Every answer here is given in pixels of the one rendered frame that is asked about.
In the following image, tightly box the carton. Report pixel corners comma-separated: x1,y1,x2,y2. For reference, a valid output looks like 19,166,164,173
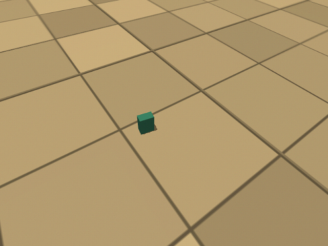
137,112,154,135

